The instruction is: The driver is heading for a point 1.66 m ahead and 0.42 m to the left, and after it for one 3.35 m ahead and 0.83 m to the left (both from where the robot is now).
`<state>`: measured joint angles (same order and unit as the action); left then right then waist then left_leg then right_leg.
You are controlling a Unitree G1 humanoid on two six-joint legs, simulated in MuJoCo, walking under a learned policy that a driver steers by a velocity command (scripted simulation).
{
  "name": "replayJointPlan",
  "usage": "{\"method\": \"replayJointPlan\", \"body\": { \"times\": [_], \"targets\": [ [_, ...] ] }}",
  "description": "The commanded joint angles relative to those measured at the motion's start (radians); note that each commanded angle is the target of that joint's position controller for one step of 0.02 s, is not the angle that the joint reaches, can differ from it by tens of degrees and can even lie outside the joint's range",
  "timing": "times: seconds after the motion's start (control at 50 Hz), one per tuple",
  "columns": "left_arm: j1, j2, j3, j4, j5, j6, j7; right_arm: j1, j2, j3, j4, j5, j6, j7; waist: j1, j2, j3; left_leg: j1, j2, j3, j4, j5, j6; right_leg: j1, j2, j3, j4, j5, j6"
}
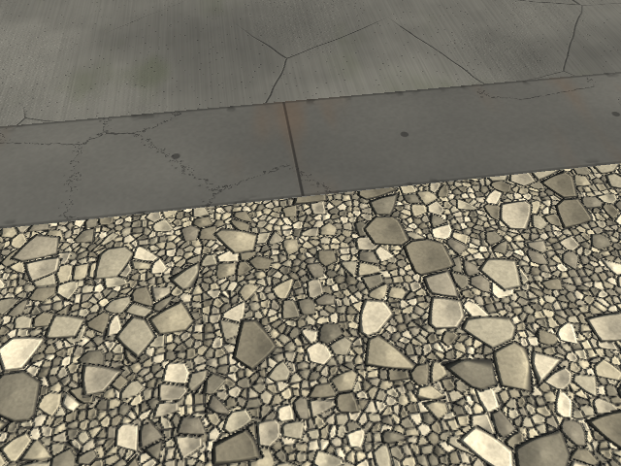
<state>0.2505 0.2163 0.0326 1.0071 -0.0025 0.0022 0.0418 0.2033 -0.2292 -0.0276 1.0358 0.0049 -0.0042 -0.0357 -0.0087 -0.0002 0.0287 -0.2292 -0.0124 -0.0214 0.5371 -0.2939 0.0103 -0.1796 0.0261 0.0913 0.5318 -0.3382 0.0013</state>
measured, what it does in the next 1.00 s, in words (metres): walks ahead: left foot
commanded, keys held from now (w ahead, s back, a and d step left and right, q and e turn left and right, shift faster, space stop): w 0.94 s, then w+q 0.06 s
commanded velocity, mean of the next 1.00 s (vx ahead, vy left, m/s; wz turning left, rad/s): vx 0.41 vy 0.00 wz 0.00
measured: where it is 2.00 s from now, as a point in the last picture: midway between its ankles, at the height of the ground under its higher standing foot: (273, 270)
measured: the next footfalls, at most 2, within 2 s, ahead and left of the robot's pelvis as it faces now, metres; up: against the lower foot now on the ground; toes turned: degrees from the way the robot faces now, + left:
left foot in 0.58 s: +0.39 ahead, +0.12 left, +0.00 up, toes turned +2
right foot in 1.14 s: +0.71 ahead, -0.11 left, +0.00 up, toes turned +2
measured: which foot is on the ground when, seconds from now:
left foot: down 0.00-0.18, up 0.20-0.56, down 0.58-1.00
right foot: down 0.00-0.58, up 0.60-1.00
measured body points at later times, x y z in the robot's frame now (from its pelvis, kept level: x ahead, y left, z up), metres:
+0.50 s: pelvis +0.16 -0.01 +0.00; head +0.19 -0.01 +0.45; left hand +0.04 +0.23 -0.13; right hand +0.38 -0.23 -0.10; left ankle +0.33 +0.13 -0.70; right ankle -0.01 -0.12 -0.74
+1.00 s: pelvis +0.44 +0.03 +0.01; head +0.46 +0.03 +0.46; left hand +0.63 +0.27 -0.09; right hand +0.40 -0.23 -0.13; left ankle +0.35 +0.12 -0.74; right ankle +0.64 -0.14 -0.68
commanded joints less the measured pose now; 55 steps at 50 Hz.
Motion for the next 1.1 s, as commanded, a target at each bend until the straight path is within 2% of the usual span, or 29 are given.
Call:
{"method": "replayJointPlan", "body": {
  "times": [0.02,0.08,0.1,0.12,0.16,0.18,0.2,0.22,0.24,0.26,0.28,0.34,0.42,0.5,0.54,0.56,0.58,0.6,0.62,0.64,0.66,0.68,0.7,0.72,0.78,0.86,0.96,1.04,1.1],
  "targets": [
    [0.013,0.104,0.019,-0.036,-0.011,-0.025,0.004,0.031,-0.141,-0.028,-0.029,0.013,-0.019,-0.006,-0.008,0.049,0.100,-0.045,0.076,-0.132,-0.176,-0.475,0.092,-0.199,0.002,-0.013,-0.064,-0.324,-0.061],
    [-0.009,0.050,0.009,-0.047,-0.019,-0.070,-0.015,0.113,-0.189,-0.047,-0.009,0.021,-0.050,0.005,-0.022,0.156,0.087,0.026,0.247,-0.392,-0.306,-0.530,0.194,-0.254,0.009,-0.083,0.107,-0.129,-0.053],
    [-0.011,0.050,0.009,-0.047,-0.021,-0.078,-0.021,0.109,-0.198,-0.051,-0.013,0.021,-0.052,0.007,-0.016,0.166,0.087,-0.016,0.288,-0.449,-0.343,-0.522,0.219,-0.214,-0.007,-0.088,0.140,-0.089,-0.060],
    [0.012,0.052,0.010,-0.038,-0.021,-0.084,-0.027,0.072,-0.194,-0.050,-0.029,0.021,-0.053,0.010,0.010,0.158,0.089,-0.077,0.287,-0.438,-0.351,-0.496,0.214,-0.145,-0.016,-0.087,0.122,-0.084,-0.075],
    [0.142,0.044,0.012,0.015,-0.022,-0.089,-0.030,-0.064,-0.168,-0.040,-0.083,0.030,-0.049,0.018,0.098,0.132,0.102,-0.254,0.181,-0.267,-0.271,-0.387,0.143,0.105,-0.015,-0.079,-0.092,-0.063,-0.109],
    [0.245,0.100,0.029,0.051,-0.018,-0.090,-0.025,-0.116,-0.118,-0.027,-0.110,0.029,-0.054,0.020,0.131,0.006,0.087,-0.361,0.086,-0.129,-0.070,-0.255,0.082,0.224,-0.104,0.086,-0.185,-0.103,-0.134],
    [0.358,0.212,0.058,0.081,-0.022,-0.095,-0.031,-0.147,-0.060,-0.014,-0.149,0.027,-0.074,0.021,0.150,-0.252,0.064,-0.499,-0.031,0.055,0.241,-0.148,0.020,0.325,-0.283,0.414,-0.345,-0.250,-0.222],
    [0.355,0.213,0.054,0.074,-0.006,-0.107,-0.039,-0.160,-0.105,-0.024,-0.164,0.033,-0.093,0.022,0.144,-0.256,0.104,-0.629,-0.011,-0.001,0.427,-0.251,0.025,0.334,-0.387,0.588,-0.378,-0.171,-0.286],
    [0.306,0.149,0.036,0.057,0.000,-0.117,-0.040,-0.116,-0.123,-0.030,-0.149,0.038,-0.105,0.031,0.098,-0.151,0.113,-0.686,0.038,-0.046,0.543,-0.201,0.044,0.360,-0.377,0.522,-0.347,-0.074,-0.276],
    [0.276,0.122,0.029,0.042,-0.003,-0.121,-0.044,-0.076,-0.116,-0.029,-0.129,0.039,-0.113,0.041,0.074,-0.112,0.088,-0.706,0.062,-0.043,0.581,-0.126,0.059,0.386,-0.343,0.431,-0.339,0.010,-0.246],
    [0.255,0.123,0.026,0.034,-0.008,-0.118,-0.048,-0.082,-0.115,-0.031,-0.129,0.033,-0.118,0.047,0.064,-0.084,0.083,-0.728,0.086,-0.032,0.578,-0.063,0.064,0.395,-0.330,0.361,-0.346,0.098,-0.222],
    [0.260,0.076,0.005,0.029,0.000,-0.094,-0.041,-0.145,-0.080,-0.026,-0.154,0.019,-0.116,0.065,0.064,-0.091,0.066,-0.649,0.110,0.022,0.465,0.065,0.035,0.326,-0.259,0.168,-0.376,0.349,-0.183],
    [0.263,0.138,0.011,0.014,0.003,-0.085,-0.018,-0.312,-0.032,0.002,-0.227,0.016,-0.104,0.074,0.089,-0.097,0.108,-0.413,0.050,0.092,0.144,0.251,-0.004,0.103,-0.196,0.040,-0.444,0.341,-0.174],
    [0.271,0.168,0.027,0.029,-0.020,-0.092,-0.016,-0.332,-0.097,-0.008,-0.263,0.027,-0.096,0.078,0.051,-0.119,0.122,-0.311,0.040,0.061,0.016,0.295,0.035,0.157,-0.258,0.026,-0.442,0.413,-0.158],
    [0.245,0.184,0.035,0.023,-0.014,-0.082,-0.017,-0.247,-0.143,-0.030,-0.251,0.024,-0.098,0.077,-0.011,-0.132,0.043,-0.191,0.007,0.075,0.011,0.256,0.070,0.231,-0.269,-0.006,-0.308,0.748,-0.129],
    [0.233,0.184,0.036,0.018,-0.007,-0.073,-0.018,-0.122,-0.172,-0.050,-0.217,0.025,-0.095,0.072,-0.076,-0.137,-0.042,-0.035,-0.022,0.094,0.020,0.234,0.094,0.225,-0.247,-0.036,-0.155,0.917,-0.109],
    [0.223,0.175,0.032,0.006,0.003,-0.066,-0.019,0.044,-0.207,-0.071,-0.168,0.030,-0.089,0.065,-0.150,-0.124,-0.143,0.193,-0.009,0.078,0.023,0.229,0.122,0.132,-0.205,-0.060,0.050,0.920,-0.081],
    [0.250,0.124,0.013,-0.020,0.028,-0.066,-0.021,0.210,-0.285,-0.089,-0.136,0.018,-0.080,0.053,-0.177,0.047,-0.286,0.487,0.211,-0.199,0.022,0.138,0.182,-0.102,-0.129,-0.091,0.389,0.532,-0.056],
    [0.384,-0.033,-0.023,-0.011,0.002,-0.089,-0.034,0.244,-0.305,-0.084,-0.115,0.002,-0.081,0.069,-0.087,0.337,-0.435,0.686,0.416,-0.719,-0.201,-0.157,0.339,-0.394,0.051,-0.015,0.711,-0.206,-0.012],
    [0.288,0.084,0.002,-0.016,-0.027,-0.114,-0.039,0.170,-0.207,-0.060,-0.122,0.011,-0.088,0.073,-0.103,0.215,-0.291,0.566,0.372,-0.740,-0.296,-0.243,0.288,-0.496,-0.006,0.060,0.828,-0.202,-0.038],
    [0.172,0.141,0.018,-0.052,-0.048,-0.129,-0.040,0.072,-0.165,-0.048,-0.141,0.014,-0.096,0.072,-0.081,0.141,-0.135,0.402,0.346,-0.570,-0.304,-0.170,0.247,-0.546,-0.058,0.026,0.832,-0.104,-0.060],
    [0.123,0.143,0.020,-0.062,-0.043,-0.133,-0.032,-0.009,-0.152,-0.042,-0.158,0.005,-0.104,0.075,-0.045,0.034,-0.080,0.246,0.314,-0.446,-0.324,-0.016,0.229,-0.487,-0.112,0.010,0.786,-0.004,-0.063],
    [0.106,0.137,0.030,-0.064,-0.027,-0.127,-0.025,-0.046,-0.130,-0.036,-0.162,-0.008,-0.109,0.080,-0.014,0.016,-0.044,0.134,0.275,-0.345,-0.345,0.093,0.219,-0.437,-0.143,-0.001,0.739,0.049,-0.062],
    [0.132,0.115,0.031,-0.063,-0.021,-0.115,-0.024,-0.056,-0.115,-0.030,-0.155,-0.019,-0.113,0.081,0.019,0.055,-0.049,0.071,0.249,-0.284,-0.371,0.130,0.218,-0.374,-0.169,0.007,0.707,0.078,-0.062],
    [0.109,0.090,0.035,-0.079,-0.017,-0.088,-0.020,-0.016,-0.110,-0.026,-0.125,-0.008,-0.117,0.075,0.041,0.065,-0.005,-0.002,0.219,-0.186,-0.431,0.171,0.231,-0.383,-0.187,-0.017,0.602,0.100,-0.046],
    [-0.070,0.100,0.039,-0.148,0.000,-0.088,-0.024,0.067,-0.157,-0.035,-0.101,-0.009,-0.108,0.046,0.006,0.031,0.038,0.046,0.217,-0.135,-0.459,0.235,0.229,-0.523,-0.193,-0.031,0.364,0.307,-0.008],
    [-0.266,0.076,0.021,-0.205,-0.008,-0.103,-0.047,0.181,-0.171,-0.035,-0.070,0.009,-0.096,0.032,-0.061,0.028,0.057,0.096,0.186,-0.062,-0.447,0.281,0.191,-0.451,-0.130,-0.085,0.082,0.481,-0.003],
    [-0.360,0.097,0.019,-0.257,-0.015,-0.118,-0.070,0.248,-0.180,-0.042,-0.047,0.017,-0.070,0.025,-0.069,0.036,0.074,0.245,0.241,-0.120,-0.354,0.331,0.188,-0.477,-0.102,-0.060,-0.029,0.391,-0.013],
    [-0.261,0.156,0.040,-0.245,-0.016,-0.132,-0.075,0.217,-0.206,-0.055,-0.062,0.016,-0.056,0.021,0.008,0.081,0.006,0.269,0.250,-0.148,-0.223,0.530,0.159,-0.278,-0.057,-0.080,-0.077,0.290,-0.042]
  ]
}}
